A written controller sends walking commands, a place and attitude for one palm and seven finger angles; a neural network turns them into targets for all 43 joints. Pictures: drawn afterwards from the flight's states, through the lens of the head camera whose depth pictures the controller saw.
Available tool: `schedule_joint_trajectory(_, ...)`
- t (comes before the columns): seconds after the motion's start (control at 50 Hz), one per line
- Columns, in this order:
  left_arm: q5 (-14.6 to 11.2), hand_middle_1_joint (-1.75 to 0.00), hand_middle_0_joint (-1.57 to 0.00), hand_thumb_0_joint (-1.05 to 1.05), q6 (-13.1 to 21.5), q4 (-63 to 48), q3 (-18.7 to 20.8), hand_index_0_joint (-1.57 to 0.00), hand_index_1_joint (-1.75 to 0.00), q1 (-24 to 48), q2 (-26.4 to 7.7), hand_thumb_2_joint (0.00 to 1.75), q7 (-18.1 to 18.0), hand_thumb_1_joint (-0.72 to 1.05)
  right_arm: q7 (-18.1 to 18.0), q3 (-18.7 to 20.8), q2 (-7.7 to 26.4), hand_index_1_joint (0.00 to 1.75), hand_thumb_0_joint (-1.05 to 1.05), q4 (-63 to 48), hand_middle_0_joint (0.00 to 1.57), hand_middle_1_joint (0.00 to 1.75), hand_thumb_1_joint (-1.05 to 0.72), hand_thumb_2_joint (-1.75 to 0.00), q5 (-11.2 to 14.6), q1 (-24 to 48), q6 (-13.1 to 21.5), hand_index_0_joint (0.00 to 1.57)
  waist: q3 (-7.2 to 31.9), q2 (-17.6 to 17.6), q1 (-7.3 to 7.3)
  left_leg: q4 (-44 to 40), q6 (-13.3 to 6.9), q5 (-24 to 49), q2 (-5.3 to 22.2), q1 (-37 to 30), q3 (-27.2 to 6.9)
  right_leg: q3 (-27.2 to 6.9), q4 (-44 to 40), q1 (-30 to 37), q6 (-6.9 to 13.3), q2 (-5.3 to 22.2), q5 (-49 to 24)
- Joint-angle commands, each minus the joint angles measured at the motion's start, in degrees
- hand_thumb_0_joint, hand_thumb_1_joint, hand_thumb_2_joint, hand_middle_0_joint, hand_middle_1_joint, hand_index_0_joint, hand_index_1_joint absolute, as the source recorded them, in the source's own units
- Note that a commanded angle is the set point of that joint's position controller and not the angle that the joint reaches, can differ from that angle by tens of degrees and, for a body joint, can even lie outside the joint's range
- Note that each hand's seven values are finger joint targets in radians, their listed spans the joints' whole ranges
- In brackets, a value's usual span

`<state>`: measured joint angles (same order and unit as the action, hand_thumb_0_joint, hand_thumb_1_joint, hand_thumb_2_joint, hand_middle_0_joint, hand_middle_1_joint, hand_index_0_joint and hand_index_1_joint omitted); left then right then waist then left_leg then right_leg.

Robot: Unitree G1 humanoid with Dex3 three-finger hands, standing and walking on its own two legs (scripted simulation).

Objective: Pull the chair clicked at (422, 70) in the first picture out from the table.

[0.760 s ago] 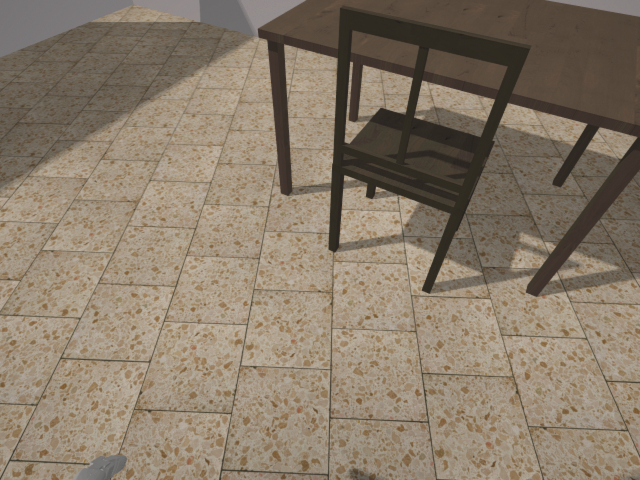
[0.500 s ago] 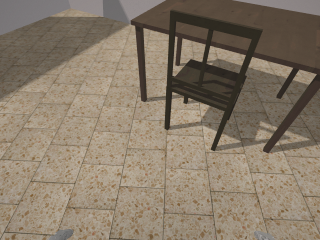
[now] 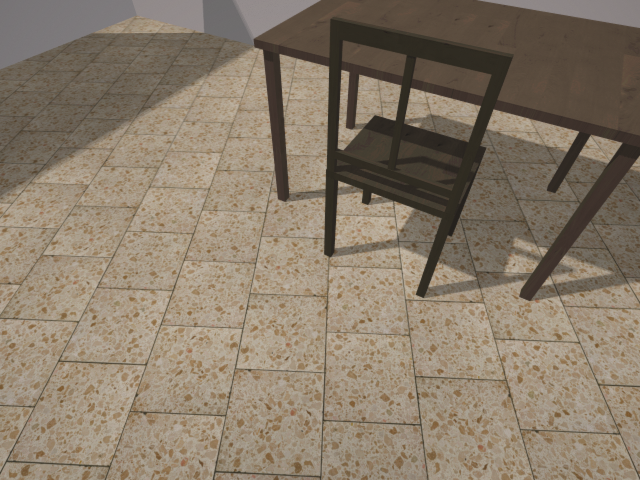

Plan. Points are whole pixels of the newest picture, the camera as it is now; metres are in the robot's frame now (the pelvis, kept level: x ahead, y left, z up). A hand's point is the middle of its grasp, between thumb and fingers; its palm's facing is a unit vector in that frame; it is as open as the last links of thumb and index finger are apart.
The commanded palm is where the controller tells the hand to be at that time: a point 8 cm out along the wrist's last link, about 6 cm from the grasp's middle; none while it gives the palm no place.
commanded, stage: stand and wait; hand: left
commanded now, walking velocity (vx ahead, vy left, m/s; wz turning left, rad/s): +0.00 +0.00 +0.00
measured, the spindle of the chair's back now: (400, 118) +1.00 -0.16 -0.08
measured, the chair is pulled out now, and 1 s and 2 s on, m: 0.00 0.00 0.00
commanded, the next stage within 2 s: look at it before walking up in 0.06 s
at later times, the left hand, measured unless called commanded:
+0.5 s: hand out of the picture +0.07 +0.25 -0.15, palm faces -0.03 -0.94 -0.33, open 7.4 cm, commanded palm none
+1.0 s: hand out of the picture +0.04 +0.23 -0.18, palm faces +0.02 -0.97 -0.25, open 7.4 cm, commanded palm none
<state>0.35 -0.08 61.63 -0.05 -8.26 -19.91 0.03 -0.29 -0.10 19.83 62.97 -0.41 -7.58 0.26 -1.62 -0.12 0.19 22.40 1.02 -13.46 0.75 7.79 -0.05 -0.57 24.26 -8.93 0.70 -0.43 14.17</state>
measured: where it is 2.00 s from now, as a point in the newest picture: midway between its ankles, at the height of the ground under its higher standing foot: (318, 472)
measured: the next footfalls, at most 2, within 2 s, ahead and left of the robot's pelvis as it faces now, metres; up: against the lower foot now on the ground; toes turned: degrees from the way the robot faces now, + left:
right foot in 1.48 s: +0.33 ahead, -0.09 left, +0.00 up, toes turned -10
left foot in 1.88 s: +0.36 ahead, +0.12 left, +0.00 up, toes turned -10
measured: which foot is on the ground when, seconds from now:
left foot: down 0.00-1.00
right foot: down 0.00-1.00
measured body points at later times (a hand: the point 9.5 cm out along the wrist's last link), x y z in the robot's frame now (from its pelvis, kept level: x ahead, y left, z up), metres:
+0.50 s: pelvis -0.01 +0.00 +0.00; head +0.00 +0.00 +0.45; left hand +0.07 +0.29 -0.13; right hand +0.07 -0.30 -0.13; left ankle -0.02 +0.13 -0.74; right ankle -0.01 -0.11 -0.74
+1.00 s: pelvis +0.02 +0.02 -0.01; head +0.01 +0.02 +0.44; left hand +0.04 +0.28 -0.16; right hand +0.05 -0.26 -0.15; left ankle -0.01 +0.13 -0.74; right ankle -0.01 -0.11 -0.74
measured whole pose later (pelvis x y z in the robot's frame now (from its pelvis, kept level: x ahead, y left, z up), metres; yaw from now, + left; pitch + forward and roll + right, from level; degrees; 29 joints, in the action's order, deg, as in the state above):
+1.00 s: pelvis +0.02 +0.02 -0.01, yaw +1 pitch +0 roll -1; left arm 1.0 0.0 61.6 0.6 -15.3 -15.4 0.5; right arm 0.3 0.2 15.3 63.3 -1.1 -14.0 0.0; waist 1.2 -0.1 -0.1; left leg 33.0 -0.8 -22.6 1.3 11.8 0.5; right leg 0.2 27.8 -9.3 0.4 -0.6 18.3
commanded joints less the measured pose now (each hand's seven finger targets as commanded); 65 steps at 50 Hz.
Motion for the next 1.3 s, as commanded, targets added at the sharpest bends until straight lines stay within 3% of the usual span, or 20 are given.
schedule_joint_trajectory(0.0,0.09,-0.3,-0.2,0.0,1.66,-3.84,2.29,-0.2,-0.3,2.85,-11.73,0.9,-0.78,0.9,-0.68,1.95,11.14,0.3,0.0,-3.43,0.2,0.3,-0.9,-0.9,-0.17,3.35,1.74,0.2,3.97,0.91,-0.22,-3.42,-2.28,8.8,5.61,-0.12,-4.75,-6.79,-4.5,0.97,1.67,7.25,-10.91)
schedule_joint_trajectory(0.76,0.23,-0.3,-0.2,0.0,1.83,-2.95,2.18,-0.2,-0.3,1.67,-11.18,0.9,-0.74,0.9,-0.66,2.07,10.76,0.3,0.0,-2.3,0.2,0.3,-0.9,-0.9,-0.01,2.93,1.99,0.2,4.0,0.19,-0.23,-4.84,-2.19,10.33,6.21,-1.54,-5.05,-6.49,-5.59,1.16,1.22,7.05,-11.81)
schedule_joint_trajectory(0.78,0.14,-0.3,-0.2,0.0,1.26,-1.75,1.26,-0.2,-0.3,-0.67,-6.61,0.9,-0.89,0.9,-0.45,1.06,6.29,0.3,0.0,-1.32,0.2,0.3,-0.9,-0.9,-0.28,1.16,1.48,0.2,4.96,0.28,-0.27,-4.08,-1.66,7.25,5.96,-1.66,-4.25,-5.97,-5.44,1.51,0.61,7.05,-7.83)
schedule_joint_trajectory(0.8,0.33,-0.3,-0.2,0.0,0.59,-1.07,0.74,-0.2,-0.3,-2.97,-4.4,0.9,-0.89,0.9,-0.22,0.49,3.82,0.3,0.0,-0.7,0.2,0.3,-0.9,-0.9,-0.5,-0.99,0.91,0.2,4.11,0.5,-0.41,-3.13,-1.47,0.57,5.25,-0.63,-3.44,-6.03,-5.05,0.72,0.4,6.58,0.65)
schedule_joint_trajectory(0.84,0.79,-0.3,-0.2,0.0,-0.04,-0.98,1.15,-0.2,-0.3,-5.07,-4.86,0.9,-0.36,0.9,0.08,0.85,3.53,0.3,0.0,-0.71,0.2,0.3,-0.9,-0.9,-0.85,-2.81,0.4,0.2,-0.37,1.71,-0.77,-2.15,-2.24,-13.57,3.72,4.87,-3.58,-7.87,-6.23,-2.16,1.23,6.35,16.46)
schedule_joint_trajectory(0.86,0.91,-0.3,-0.2,0.0,-0.13,-1.2,1.48,-0.2,-0.3,-5.93,-4.98,0.9,-0.09,0.9,0.16,0.97,3.5,0.3,0.0,-1.07,0.2,0.3,-0.9,-0.9,-1.0,-3.01,0.33,0.2,-3.07,2.29,-1.01,-1.09,-2.5,-16.91,3.13,7.73,-3.63,-9.06,-6.67,-3.56,1.95,6.48,20.21)
schedule_joint_trajectory(0.9,0.98,-0.3,-0.2,0.0,0.08,-1.6,2.18,-0.2,-0.3,-8.36,-5.48,0.9,0.14,0.9,0.28,1.11,2.51,0.3,0.0,-2.04,0.2,0.3,-0.9,-0.9,-1.02,-3.89,0.58,0.2,-5.8,5.2,-1.64,4.18,-2.57,-17.0,1.42,13.0,-2.2,-12.4,-7.75,-2.69,4.0,8.36,23.41)
schedule_joint_trajectory(0.92,0.91,-0.3,-0.2,0.0,0.33,-1.55,2.68,-0.2,-0.3,-10.37,-6.14,0.9,0.1,0.9,0.26,1.22,1.79,0.3,0.0,-2.75,0.2,0.3,-0.9,-0.9,-0.96,-4.25,0.75,0.2,-5.72,7.08,-2.09,9.04,-2.32,-15.41,0.38,15.63,-0.22,-15.05,-9.46,-0.57,5.64,10.74,24.81)
schedule_joint_trajectory(0.96,0.79,-0.3,-0.2,0.0,1.29,-1.7,3.62,-0.2,-0.3,-12.45,-6.56,0.9,-0.32,0.9,0.24,1.52,0.31,0.3,0.0,-3.91,0.2,0.3,-0.9,-0.9,-0.83,-4.8,1.55,0.2,-5.17,9.23,-1.75,15.21,-1.89,-11.9,1.02,17.31,2.54,-20.11,-11.57,1.08,9.25,16.28,20.44)
schedule_joint_trajectory(0.98,0.85,-0.3,-0.2,0.0,1.66,-1.93,3.83,-0.2,-0.3,-12.26,-6.15,0.9,-0.43,0.9,0.28,1.62,-0.26,0.3,0.0,-4.16,0.2,0.3,-0.9,-0.9,-0.71,-5.6,1.96,0.2,-5.36,7.81,-1.12,13.96,-1.9,-12.06,1.77,15.68,2.75,-18.98,-10.43,-0.06,9.94,16.78,16.35)
schedule_joint_trajectory(1.0,0.86,-0.3,-0.2,0.0,1.84,-2.32,3.94,-0.2,-0.3,-10.86,-5.31,0.9,-0.5,0.9,0.33,1.71,-1.3,0.3,0.0,-3.58,0.2,0.3,-0.9,-0.9,-0.55,-8.28,2.39,0.2,-4.72,6.93,0.53,8.97,-2.15,-10.55,2.07,10.64,2.99,-15.25,-7.14,-2.53,9.31,15.51,11.95)
schedule_joint_trajectory(1.02,0.71,-0.3,-0.2,0.0,1.74,-2.81,3.79,-0.2,-0.3,-9.43,-3.78,0.9,-0.35,0.9,0.29,1.83,-1.6,0.3,0.0,-2.13,0.2,0.3,-0.9,-0.9,-0.48,-12.26,2.74,0.2,-4.2,2.99,2.28,3.46,-2.76,-8.26,2.07,1.96,2.42,-9.36,-1.47,-7.88,7.26,11.5,8.83)
schedule_joint_trajectory(1.04,0.61,-0.3,-0.2,0.0,1.53,-3.61,3.35,-0.2,-0.3,-8.09,-0.61,0.9,-0.09,0.9,0.02,2.59,0.86,0.3,0.0,0.0,0.2,0.3,-0.9,-0.9,-0.88,-18.71,3.13,0.2,-4.21,-6.96,4.55,-2.57,-5.67,-6.75,7.66,-6.28,-7.8,-1.88,12.01,-16.14,3.84,4.1,7.72)
schedule_joint_trajectory(1.06,0.76,-0.3,-0.2,0.0,1.86,-5.5,2.64,-0.2,-0.3,-4.6,2.87,0.9,-0.08,0.9,-0.52,3.8,4.68,0.3,0.0,2.39,0.2,0.3,-0.9,-0.9,-1.37,-26.38,3.41,0.2,-5.51,-19.32,6.84,-9.94,-10.15,-0.83,19.03,-12.39,-23.1,6.05,28.71,-28.19,1.07,-1.45,16.07)
schedule_joint_trajectory(1.08,1.17,-0.3,-0.2,0.0,2.35,-7.05,2.78,-0.2,-0.3,-1.19,1.67,0.9,-0.52,0.9,-1.42,3.04,2.32,0.3,0.0,3.21,0.2,0.3,-0.9,-0.9,-1.16,-29.08,3.5,0.2,-8.87,-12.98,6.94,-10.54,-12.58,8.88,22.0,-13.09,-26.85,0.91,37.13,-34.62,1.47,1.19,17.15)
schedule_joint_trajectory(1.1,1.01,-0.3,-0.2,0.0,2.67,-6.56,3.16,-0.2,-0.3,-1.45,2.37,0.9,-0.24,0.9,-1.77,2.47,-0.03,0.3,0.0,2.73,0.2,0.3,-0.9,-0.9,-0.9,-27.58,3.8,0.2,-9.33,-5.5,5.31,-8.76,-14.2,16.13,22.06,-13.26,-23.06,-0.54,41.12,-36.36,1.76,3.93,13.47)
schedule_joint_trajectory(1.12,0.99,-0.3,-0.2,0.0,2.97,-6.01,3.13,-0.2,-0.3,-1.67,2.43,0.9,0.25,0.9,-1.84,2.36,-1.38,0.3,0.0,2.13,0.2,0.3,-0.9,-0.9,-0.77,-26.26,4.43,0.2,-7.68,-1.63,4.3,-7.79,-14.25,22.46,21.08,-13.87,-19.43,-0.18,42.18,-36.21,1.37,5.32,11.27)
schedule_joint_trajectory(1.18,1.0,-0.3,-0.2,0.0,2.04,-4.85,3.08,-0.2,-0.3,-4.07,6.12,0.9,1.02,0.9,-2.42,1.97,-4.04,0.3,0.0,2.39,0.2,0.3,-0.9,-0.9,-0.52,-24.72,5.48,0.2,-5.75,-6.78,1.8,-8.8,-11.36,27.16,15.54,-12.7,-7.45,2.16,40.67,-33.69,0.49,5.82,5.08)
schedule_joint_trajectory(1.24,0.9,-0.3,-0.2,0.0,1.51,-5.89,2.83,-0.2,-0.3,-2.01,8.19,0.9,1.57,0.9,-2.73,1.74,-5.78,0.3,0.0,3.34,0.2,0.3,-0.9,-0.9,-0.37,-25.07,5.8,0.2,-7.13,-6.4,0.97,-10.97,-9.53,28.48,13.08,-10.93,-1.24,5.29,32.49,-32.69,0.5,5.19,-0.34)
schedule_joint_trajectory(1.28,0.64,-0.3,-0.2,0.0,1.56,-6.97,2.6,-0.2,-0.3,0.25,9.43,0.9,1.69,0.9,-2.65,1.86,-6.1,0.3,0.0,3.71,0.2,0.3,-0.9,-0.9,-0.48,-24.75,5.65,0.2,-8.07,-7.2,1.12,-11.53,-8.64,29.02,11.65,-7.76,2.89,7.75,22.06,-26.68,1.17,4.1,-3.37)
